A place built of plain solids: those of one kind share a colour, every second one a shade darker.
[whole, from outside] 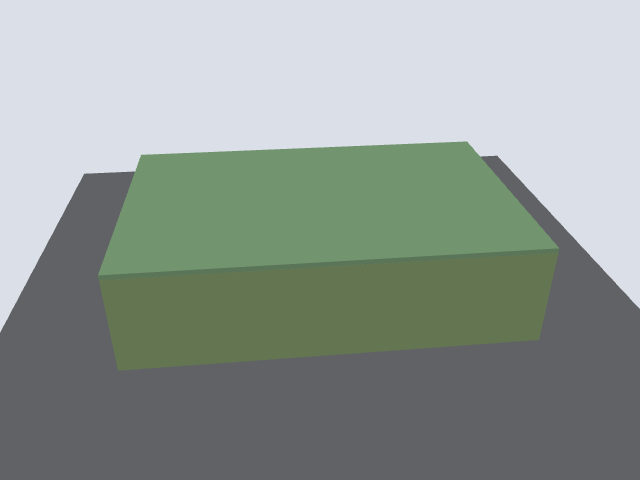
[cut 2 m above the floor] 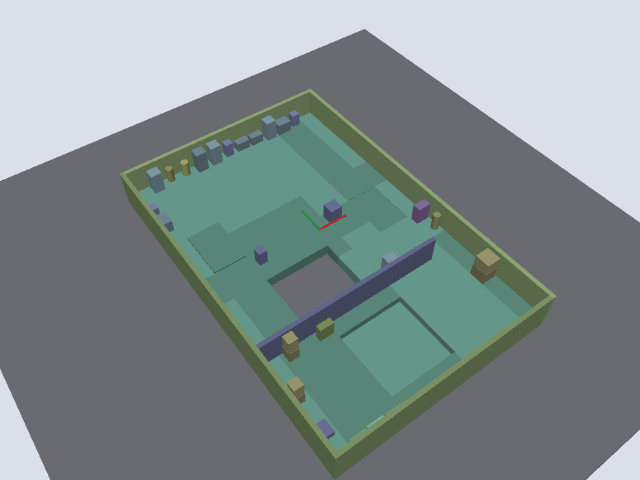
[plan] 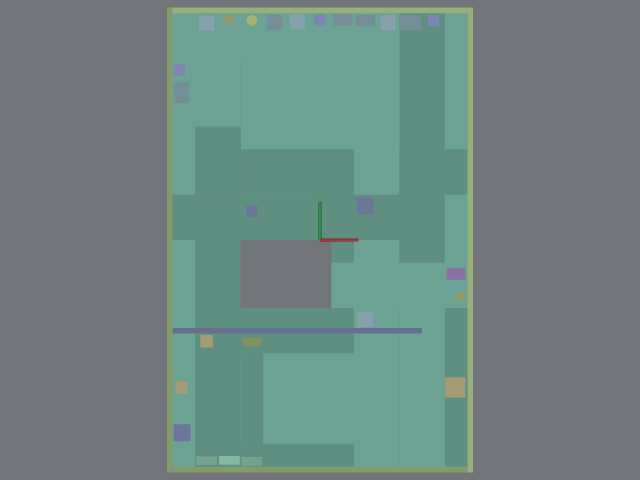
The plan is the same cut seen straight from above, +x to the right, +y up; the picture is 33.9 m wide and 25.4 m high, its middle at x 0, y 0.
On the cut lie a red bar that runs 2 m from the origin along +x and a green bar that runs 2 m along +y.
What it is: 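A museum's exhibition hall between two shows, on a module of 1.2 m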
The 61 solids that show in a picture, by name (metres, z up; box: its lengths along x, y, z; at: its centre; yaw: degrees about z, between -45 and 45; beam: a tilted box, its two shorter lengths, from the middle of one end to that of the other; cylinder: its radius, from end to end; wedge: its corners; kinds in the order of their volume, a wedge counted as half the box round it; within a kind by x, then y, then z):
{
 "floor_1": {"box": [1.2, 24.0, 0.91], "at": [-7.2, 0.0, 0.4]},
 "floor_2": {"box": [2.4, 14.4, 0.91], "at": [-5.4, -4.8, 0.4]},
 "floor_3": {"box": [2.4, 3.6, 1.01], "at": [-5.4, 4.2, 0.45]},
 "floor_4": {"box": [2.4, 6.0, 0.91], "at": [-5.4, 9.0, 0.4]},
 "floor_5": {"box": [1.2, 8.4, 0.91], "at": [-3.6, -7.8, 0.4]},
 "floor_6": {"box": [3.6, 1.2, 0.91], "at": [-2.4, 5.4, 0.4]},
 "floor_7": {"box": [3.6, 12.0, 0.91], "at": [-2.4, 6.0, 0.4]},
 "floor_8": {"box": [12.0, 2.4, 0.91], "at": [-1.8, 1.2, 0.4]},
 "floor_9": {"box": [4.8, 1.2, 0.91], "at": [-0.6, -11.4, 0.4]},
 "floor_10": {"box": [4.82, 4.82, 0.38], "at": [-0.6, -8.4, 0.14]},
 "floor_11": {"box": [15.6, 1.2, 0.91], "at": [0.0, -11.4, 0.4]},
 "floor_12": {"box": [15.6, 2.4, 0.91], "at": [0.0, -4.8, 0.4]},
 "floor_13": {"box": [1.2, 4.8, 0.91], "at": [0.0, 2.4, 0.4]},
 "floor_14": {"box": [15.6, 2.4, 0.91], "at": [0.0, 10.8, 0.4]},
 "floor_15": {"box": [1.2, 10.8, 0.91], "at": [1.2, -0.6, 0.4]},
 "floor_16": {"box": [12.0, 2.4, 0.91], "at": [1.8, 3.6, 0.4]},
 "floor_17": {"box": [4.82, 4.82, 0.91], "at": [1.8, 7.2, 0.4]},
 "floor_18": {"box": [2.4, 16.8, 0.91], "at": [3.0, -3.6, 0.4]},
 "floor_19": {"box": [7.2, 2.4, 0.91], "at": [4.2, -2.4, 0.4]},
 "floor_20": {"box": [6.0, 4.8, 0.91], "at": [4.8, -8.4, 0.4]},
 "floor_21": {"box": [2.4, 10.8, 0.91], "at": [5.4, -6.6, 0.4]},
 "floor_22": {"box": [2.42, 3.62, 0.87], "at": [5.4, 0.6, 0.39]},
 "floor_23": {"box": [2.4, 9.6, 0.91], "at": [5.4, 7.2, 0.4]},
 "floor_24": {"box": [3.6, 4.8, 0.91], "at": [6.0, 7.2, 0.4]},
 "floor_25": {"box": [1.2, 24.0, 0.91], "at": [7.2, 0.0, 0.4]},
 "floor_26": {"box": [1.2, 3.6, 0.91], "at": [7.2, 0.6, 0.4]},
 "wall_1": {"box": [0.3, 24.6, 6.13], "at": [-7.95, 0.0, 3.02]},
 "wall_2": {"box": [15.6, 0.3, 6.13], "at": [0.0, -12.15, 3.02]},
 "wall_3": {"box": [15.6, 0.3, 6.13], "at": [0.0, 12.15, 3.02]},
 "wall_4": {"box": [0.3, 24.6, 6.13], "at": [7.95, 0.0, 3.02]},
 "roof_1": {"box": [16.2, 24.6, 0.3], "at": [0.0, 0.0, 6.23]},
 "screen_1": {"box": [13.2, 0.3, 3.3], "at": [-1.2, -4.8, 2.51]},
 "crate_1": {"box": [0.8, 1.1, 0.9], "at": [-7.34, 7.8, 1.31]},
 "crate_2": {"box": [0.8, 0.8, 1.6], "at": [-6.0, 11.48, 1.66]},
 "crate_3": {"box": [0.8, 0.8, 1.6], "at": [-2.4, 11.52, 1.66]},
 "crate_4": {"box": [0.8, 0.8, 1.6], "at": [-1.2, 11.54, 1.66]},
 "crate_5": {"box": [1.0, 0.6, 0.7], "at": [1.2, 11.65, 1.21]},
 "crate_6": {"box": [0.8, 0.8, 1.6], "at": [2.4, -4.2, 1.66]},
 "crate_7": {"box": [1.0, 0.6, 0.7], "at": [2.4, 11.61, 1.21]},
 "crate_8": {"box": [0.8, 0.8, 1.6], "at": [3.6, 11.5, 1.66]},
 "crate_9": {"box": [1.1, 0.8, 0.9], "at": [4.8, 11.5, 1.31]},
 "vitrine_1": {"box": [0.7, 0.7, 0.87], "at": [-7.33, -7.8, 1.29]},
 "vitrine_2": {"box": [0.66, 0.66, 0.99], "at": [-7.33, -7.8, 2.22]},
 "vitrine_3": {"box": [0.7, 0.7, 0.93], "at": [-6.0, -5.36, 1.32]},
 "vitrine_4": {"box": [0.66, 0.66, 1.03], "at": [-6.0, -5.36, 2.3]},
 "vitrine_5": {"box": [1.1, 1.1, 0.93], "at": [7.15, -7.8, 1.32]},
 "vitrine_6": {"box": [1.06, 1.06, 0.87], "at": [7.15, -7.8, 2.23]},
 "plinth_1": {"box": [0.6, 0.6, 1.1], "at": [-7.44, 9.0, 1.41]},
 "plinth_2": {"box": [0.9, 0.9, 0.45], "at": [-7.31, -10.2, 1.08]},
 "plinth_3": {"box": [0.6, 0.6, 1.1], "at": [-3.6, 1.52, 1.41]},
 "plinth_4": {"box": [0.6, 0.6, 1.1], "at": [0.0, 11.64, 1.41]},
 "plinth_5": {"box": [0.9, 0.9, 1.2], "at": [2.4, 1.8, 1.46]},
 "plinth_6": {"box": [0.6, 0.6, 1.0], "at": [6.0, 11.61, 1.36]},
 "panesframe_1": {"box": [1.0, 0.6, 1.36], "at": [7.2, -1.8, 1.54]},
 "roll_1": {"cylinder": 0.26, "from": [-4.8, 11.69, 0.86], "to": [-4.8, 11.69, 1.97]},
 "roll_2": {"cylinder": 0.29, "from": [-3.6, 11.61, 0.86], "to": [-3.6, 11.61, 1.98]},
 "roll_3": {"cylinder": 0.26, "from": [7.46, -3.0, 0.86], "to": [7.46, -3.0, 2.11]},
 "bench_1": {"box": [1.1, 0.46, 0.46], "at": [-6.0, -11.68, 1.09]},
 "bench_2": {"box": [1.1, 0.46, 0.46], "at": [-4.8, -11.66, 1.09]},
 "bench_3": {"box": [1.1, 0.46, 0.46], "at": [-3.6, -11.71, 1.09]},
 "raildolly_1": {"box": [1.0, 0.45, 1.14], "at": [-3.6, -5.4, 1.42]}
}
